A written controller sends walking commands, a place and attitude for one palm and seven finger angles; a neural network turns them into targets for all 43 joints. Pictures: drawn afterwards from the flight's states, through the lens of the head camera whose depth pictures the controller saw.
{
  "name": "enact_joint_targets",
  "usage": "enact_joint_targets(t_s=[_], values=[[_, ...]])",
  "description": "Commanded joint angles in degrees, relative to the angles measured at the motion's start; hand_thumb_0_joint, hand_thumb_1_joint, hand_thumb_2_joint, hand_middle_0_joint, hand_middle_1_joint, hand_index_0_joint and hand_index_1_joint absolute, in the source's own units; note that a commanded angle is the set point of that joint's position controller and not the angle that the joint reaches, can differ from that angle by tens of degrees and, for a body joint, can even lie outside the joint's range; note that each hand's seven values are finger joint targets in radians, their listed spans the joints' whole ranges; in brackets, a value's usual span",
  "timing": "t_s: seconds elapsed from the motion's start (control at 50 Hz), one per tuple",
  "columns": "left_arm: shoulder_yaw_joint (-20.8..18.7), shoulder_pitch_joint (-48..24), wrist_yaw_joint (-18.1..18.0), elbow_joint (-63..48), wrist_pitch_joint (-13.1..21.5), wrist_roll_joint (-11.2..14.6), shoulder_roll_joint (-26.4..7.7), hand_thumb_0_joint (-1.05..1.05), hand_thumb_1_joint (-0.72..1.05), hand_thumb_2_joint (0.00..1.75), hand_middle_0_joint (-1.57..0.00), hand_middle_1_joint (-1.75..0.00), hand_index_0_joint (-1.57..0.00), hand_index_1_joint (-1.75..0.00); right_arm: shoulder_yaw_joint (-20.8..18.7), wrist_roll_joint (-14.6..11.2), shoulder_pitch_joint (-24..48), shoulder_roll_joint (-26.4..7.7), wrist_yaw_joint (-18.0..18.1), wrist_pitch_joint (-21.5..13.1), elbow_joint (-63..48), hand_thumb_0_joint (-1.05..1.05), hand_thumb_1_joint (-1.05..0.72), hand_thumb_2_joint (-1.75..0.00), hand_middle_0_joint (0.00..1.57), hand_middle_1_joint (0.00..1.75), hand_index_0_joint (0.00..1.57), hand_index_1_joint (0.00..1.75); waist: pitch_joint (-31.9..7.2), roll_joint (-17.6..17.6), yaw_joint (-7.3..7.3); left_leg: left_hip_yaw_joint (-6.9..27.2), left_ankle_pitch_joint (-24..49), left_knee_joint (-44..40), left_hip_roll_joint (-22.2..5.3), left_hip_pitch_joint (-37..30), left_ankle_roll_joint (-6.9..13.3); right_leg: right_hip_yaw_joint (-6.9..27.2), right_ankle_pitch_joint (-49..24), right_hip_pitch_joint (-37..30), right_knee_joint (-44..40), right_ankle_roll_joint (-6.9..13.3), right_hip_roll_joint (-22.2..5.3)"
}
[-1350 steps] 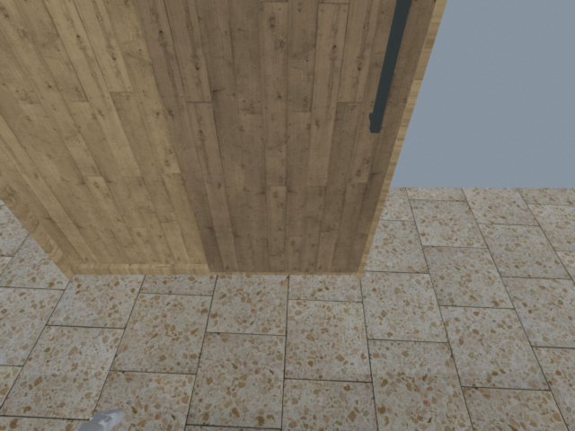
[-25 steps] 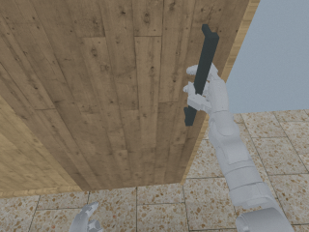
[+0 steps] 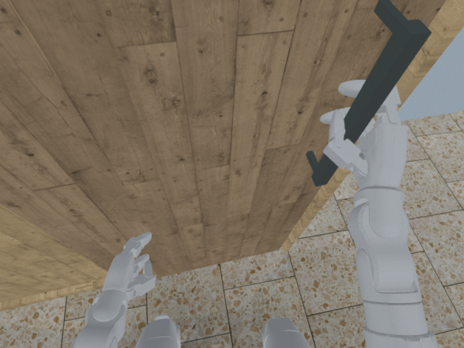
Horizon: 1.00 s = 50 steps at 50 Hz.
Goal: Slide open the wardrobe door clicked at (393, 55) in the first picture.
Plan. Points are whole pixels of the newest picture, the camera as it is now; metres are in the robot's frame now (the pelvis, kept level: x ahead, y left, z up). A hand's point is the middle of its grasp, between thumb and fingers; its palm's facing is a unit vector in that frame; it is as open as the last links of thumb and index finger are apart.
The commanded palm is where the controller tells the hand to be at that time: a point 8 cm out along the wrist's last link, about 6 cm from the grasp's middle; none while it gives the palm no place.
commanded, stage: step sideways, sliding the door along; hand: right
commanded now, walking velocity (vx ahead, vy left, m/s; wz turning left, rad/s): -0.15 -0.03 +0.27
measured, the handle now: (344, 116) +0.39 -0.17 +0.17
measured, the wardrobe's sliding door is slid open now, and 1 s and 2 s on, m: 0.03 0.23 0.44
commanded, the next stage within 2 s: none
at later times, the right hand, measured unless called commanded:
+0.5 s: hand (264, 159) +0.32 -0.05 +0.17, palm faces -0.03 +1.00 +0.00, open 5.9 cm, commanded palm +0.29 -0.03 +0.17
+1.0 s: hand (189, 171) +0.31 +0.04 +0.17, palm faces -0.07 +1.00 -0.05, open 6.1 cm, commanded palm +0.28 +0.06 +0.17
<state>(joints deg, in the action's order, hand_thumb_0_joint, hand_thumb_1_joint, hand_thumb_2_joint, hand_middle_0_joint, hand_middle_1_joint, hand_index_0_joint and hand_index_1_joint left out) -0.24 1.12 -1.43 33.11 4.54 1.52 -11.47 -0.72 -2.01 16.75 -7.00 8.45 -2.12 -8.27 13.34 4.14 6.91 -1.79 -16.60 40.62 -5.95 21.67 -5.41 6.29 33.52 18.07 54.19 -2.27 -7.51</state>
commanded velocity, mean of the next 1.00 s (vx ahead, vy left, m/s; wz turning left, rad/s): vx -0.10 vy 0.23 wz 0.16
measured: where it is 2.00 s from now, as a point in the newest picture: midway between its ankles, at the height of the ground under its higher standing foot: outside the picture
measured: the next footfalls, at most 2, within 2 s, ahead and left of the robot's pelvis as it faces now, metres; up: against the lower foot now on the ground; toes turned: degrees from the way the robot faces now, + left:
right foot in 0.08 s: +0.06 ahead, -0.11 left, +0.00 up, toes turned -1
left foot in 0.38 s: +0.11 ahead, +0.15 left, +0.00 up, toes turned +8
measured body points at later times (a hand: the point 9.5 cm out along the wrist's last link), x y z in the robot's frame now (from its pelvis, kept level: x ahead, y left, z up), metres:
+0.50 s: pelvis +0.03 +0.02 +0.01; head +0.13 +0.02 +0.45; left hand +0.27 +0.19 -0.08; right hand +0.32 -0.11 +0.17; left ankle +0.07 +0.14 -0.71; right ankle -0.02 -0.11 -0.68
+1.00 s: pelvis -0.06 +0.10 +0.01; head +0.01 +0.10 +0.45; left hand +0.15 +0.30 -0.08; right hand +0.31 -0.01 +0.17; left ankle -0.10 +0.24 -0.71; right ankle +0.02 -0.10 -0.71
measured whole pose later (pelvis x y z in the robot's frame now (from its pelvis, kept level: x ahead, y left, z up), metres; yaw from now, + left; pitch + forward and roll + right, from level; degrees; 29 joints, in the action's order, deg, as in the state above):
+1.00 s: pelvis -0.06 +0.10 +0.01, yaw +10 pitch -3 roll +2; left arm 1.4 2.2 1.3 30.1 -1.1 3.1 -8.0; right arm 5.5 -2.5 19.2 -7.1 9.6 -1.8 -4.5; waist 12.2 2.5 6.4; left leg -2.5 -18.9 33.5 -1.6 11.2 -1.9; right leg -2.5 15.7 20.1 38.3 -5.3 -15.2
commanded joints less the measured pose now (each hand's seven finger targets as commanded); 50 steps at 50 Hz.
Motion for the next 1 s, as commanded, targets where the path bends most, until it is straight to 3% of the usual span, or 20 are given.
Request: enact_joint_targets(t_s=[0.0,0.02,0.04,0.06,0.08,0.2,0.34,0.38,0.42,0.46,0.5,0.52,0.54,0.56,0.64,0.76,0.88,0.94,0.96,0.98], values=[[-1.83,-0.9,-0.8,-6.72,5.02,0.05,-2.49,0.0,0.9,0.9,-0.2,-0.3,-0.2,-0.3,19.49,0.93,20.04,4.98,-4.88,-9.83,-33.43,0.0,-0.9,-0.9,0.45,1.4,0.45,1.4,-33.79,-22.82,-9.53,8.94,69.46,-0.57,-8.97,-26.98,10.93,-7.37,-7.16,0.5,-10.4,2.33,5.54],[-1.96,-1.01,-0.66,-7.0,5.26,0.03,-3.08,0.0,0.9,0.9,-0.2,-0.3,-0.2,-0.3,21.02,0.76,19.2,6.79,-4.9,-10.93,-33.65,0.0,-0.9,-0.9,0.45,1.4,0.45,1.4,-35.1,-19.26,-10.79,4.12,60.98,5.21,-5.78,-19.6,7.31,-7.76,-27.4,-10.62,-20.47,3.24,2.63],[-3.18,-2.58,-0.41,-8.81,5.49,-0.45,-5.83,0.0,0.9,0.9,-0.2,-0.3,-0.2,-0.3,22.36,0.42,17.96,8.82,-5.37,-12.08,-34.85,0.0,-0.9,-0.9,0.45,1.4,0.45,1.4,-35.83,-4.13,-10.02,-1.2,28.93,11.9,1.12,-4.07,2.47,2.31,-57.27,-24.01,-25.31,6.51,-8.32],[-3.55,-1.8,0.93,-10.86,4.93,-0.4,-5.86,0.0,0.9,0.9,-0.2,-0.3,-0.2,-0.3,25.34,0.65,16.56,11.07,-5.94,-12.6,-34.46,0.0,-0.9,-0.9,0.45,1.4,0.45,1.4,-36.27,6.18,-8.03,0.71,-10.48,19.82,3.23,7.36,3.0,9.39,-80.38,-30.79,-23.68,11.47,-16.67],[-4.02,0.07,2.09,-11.25,4.62,0.53,-6.6,0.0,0.9,0.9,-0.2,-0.3,-0.2,-0.3,26.48,1.73,13.72,11.63,-6.01,-12.79,-29.83,0.0,-0.9,-0.9,0.45,1.4,0.45,1.4,-36.12,5.81,-7.89,3.43,-17.1,28.63,3.5,10.9,4.57,7.12,-80.0,-33.55,-23.31,13.5,-17.4],[-1.84,1.33,3.11,-11.37,7.52,-0.08,-4.23,0.0,0.9,0.9,-0.2,-0.3,-0.2,-0.3,28.88,1.51,14.47,11.51,-5.67,-10.82,-32.54,0.0,-0.9,-0.9,0.45,1.4,0.45,1.4,-26.5,9.6,-8.61,-1.1,-7.72,16.79,3.39,15.43,4.94,-6.75,-73.47,-36.16,-21.7,8.97,-9.78],[0.66,-1.62,2.6,-13.15,6.15,-0.6,-2.8,0.0,0.9,0.9,-0.2,-0.3,-0.2,-0.3,25.81,1.76,6.08,7.05,-5.35,-10.22,-37.31,0.0,-0.9,-0.9,0.45,1.4,0.45,1.4,-25.54,0.84,-7.43,-2.79,15.17,-6.56,4.66,-6.74,4.53,-9.41,-67.47,-23.36,-10.54,5.85,-11.23],[0.75,-2.99,2.02,-13.03,5.39,-0.01,-2.27,0.0,0.9,0.9,-0.2,-0.3,-0.2,-0.3,23.86,2.82,3.72,4.07,-4.67,-10.37,-38.68,0.0,-0.9,-0.9,0.45,1.4,0.45,1.4,-28.09,-10.92,-7.47,8.01,58.33,-8.89,-5.2,-19.02,8.6,-12.17,-42.67,-9.87,-0.09,2.57,-3.67],[0.21,-2.59,1.63,-13.31,5.37,-0.51,-1.24,0.0,0.9,0.9,-0.2,-0.3,-0.2,-0.3,21.43,2.56,-3.94,2.25,-3.88,-10.1,-38.09,0.0,-0.9,-0.9,0.45,1.4,0.45,1.4,-28.45,-26.47,-5.1,20.81,92.01,-7.85,-13.2,-26.21,16.16,-7.34,5.29,2.68,5.27,1.24,6.39],[0.67,-2.08,1.69,-13.37,5.12,-0.56,-0.66,0.0,0.9,0.9,-0.2,-0.3,-0.2,-0.3,24.94,2.58,-1.4,5.14,-4.69,-11.41,-41.43,0.0,-0.9,-0.9,0.45,1.4,0.45,1.4,-28.05,-24.92,-5.49,18.14,83.6,-6.46,-12.27,-27.09,15.17,-5.93,5.18,3.12,-6.56,2.3,3.87],[1.46,-3.04,2.26,-10.69,4.39,-0.81,-0.49,0.0,0.9,0.9,-0.2,-0.3,-0.2,-0.3,26.77,2.48,2.24,6.71,-4.39,-13.61,-43.08,0.0,-0.9,-0.9,0.45,1.4,0.45,1.4,-31.01,-11.01,-8.45,8.92,67.31,0.0,-7.3,-22.38,12.2,-9.53,-19.49,-8.16,-25.01,1.08,1.91],[0.77,-2.78,2.59,-10.58,3.64,-0.74,-1.35,0.0,0.9,0.9,-0.2,-0.3,-0.2,-0.3,27.33,2.16,2.76,6.8,-4.72,-14.3,-42.19,0.0,-0.9,-0.9,0.45,1.4,0.45,1.4,-31.84,-3.73,-9.46,4.44,44.77,5.63,-2.93,-11.3,8.25,-7.3,-44.3,-19.88,-31.36,2.08,-3.17],[-1.04,-3.66,3.45,-12.23,3.68,-1.07,-4.16,0.0,0.9,0.9,-0.2,-0.3,-0.2,-0.3,27.89,1.63,2.92,7.5,-5.44,-14.55,-41.23,0.0,-0.9,-0.9,0.45,1.4,0.45,1.4,-32.92,10.27,-7.42,1.14,2.5,16.84,3.61,3.29,5.03,5.48,-75.04,-28.97,-31.05,7.91,-16.98],[-1.73,-3.11,4.36,-13.28,3.36,-0.7,-4.88,0.0,0.9,0.9,-0.2,-0.3,-0.2,-0.3,28.22,2.74,2.99,9.15,-5.79,-14.22,-36.44,0.0,-0.9,-0.9,0.45,1.4,0.45,1.4,-34.18,7.58,-6.51,5.1,-15.81,25.64,4.03,5.32,5.51,6.3,-81.0,-26.73,-28.1,11.86,-21.14],[-2.58,-2.14,4.36,-12.62,1.22,-0.46,-5.31,0.0,0.9,0.9,-0.2,-0.3,-0.2,-0.3,25.16,2.84,10.12,8.32,-4.88,-10.37,-31.29,0.0,-0.9,-0.9,0.45,1.4,0.45,1.4,-29.14,0.71,-8.1,5.2,-14.23,33.68,3.83,13.06,4.4,1.74,-68.3,-27.49,-27.1,13.56,-20.34],[-2.22,-1.91,3.8,-11.54,-2.29,-0.35,-5.0,0.0,0.9,0.9,-0.2,-0.3,-0.2,-0.3,22.66,2.42,15.42,7.38,-4.21,-7.18,-22.08,0.0,-0.9,-0.9,0.45,1.4,0.45,1.4,-28.58,11.84,-8.05,-0.26,-10.03,15.32,4.77,6.29,3.63,-5.79,-66.04,-28.87,-26.94,9.37,-16.69],[-1.9,-2.62,2.74,-10.57,-3.2,0.56,-4.58,0.0,0.9,0.9,-0.2,-0.3,-0.2,-0.3,20.03,1.43,21.2,5.72,-3.97,-6.58,-15.34,0.0,-0.9,-0.9,0.45,1.4,0.45,1.4,-26.27,12.86,-9.29,-2.04,-3.8,-1.79,6.18,-4.53,4.31,-5.91,-55.26,-21.74,-24.71,7.99,-16.03],[-0.79,-3.62,2.02,-10.75,-3.25,2.43,-1.78,0.0,0.9,0.9,-0.2,-0.3,-0.2,-0.3,20.71,1.51,26.47,6.25,-4.14,-6.52,-14.8,0.0,-0.9,-0.9,0.45,1.4,0.45,1.4,-28.99,-2.56,-7.92,1.72,20.5,-19.25,1.18,-15.34,6.06,-9.24,-31.96,-13.02,-12.71,4.32,-7.95],[-0.17,-4.91,1.43,-10.95,-3.35,2.73,0.76,0.0,0.9,0.9,-0.2,-0.3,-0.2,-0.3,20.24,1.76,29.03,4.08,-3.83,-6.27,-14.16,0.0,-0.9,-0.9,0.45,1.4,0.45,1.4,-29.61,-19.81,-8.46,14.72,34.8,-20.17,-8.23,-17.63,10.55,-11.61,-10.44,-2.84,-4.71,1.7,-0.28],[0.12,-5.03,0.79,-9.45,-2.54,1.95,0.65,0.0,0.9,0.9,-0.2,-0.3,-0.2,-0.3,18.02,1.4,28.02,1.1,-3.07,-5.72,-11.48,0.0,-0.9,-0.9,0.45,1.4,0.45,1.4,-28.81,-23.35,-7.03,19.57,35.8,-20.8,-11.87,-15.71,14.16,-9.8,2.0,1.32,2.65,0.85,5.04]])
